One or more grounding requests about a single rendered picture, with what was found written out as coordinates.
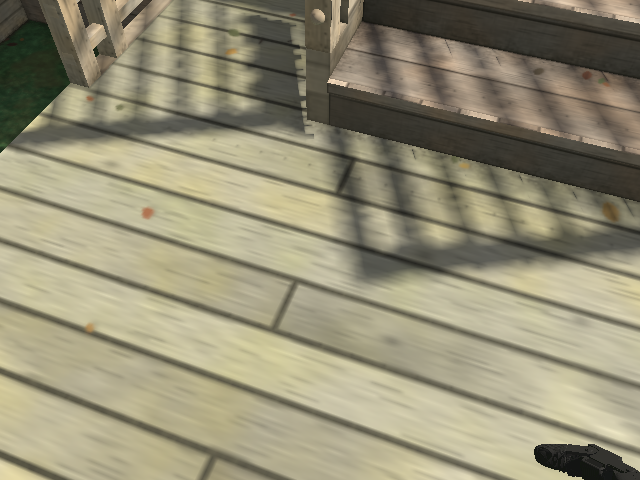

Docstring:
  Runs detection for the robot right hand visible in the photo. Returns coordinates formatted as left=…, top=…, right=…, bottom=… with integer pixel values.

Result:
left=534, top=444, right=640, bottom=480

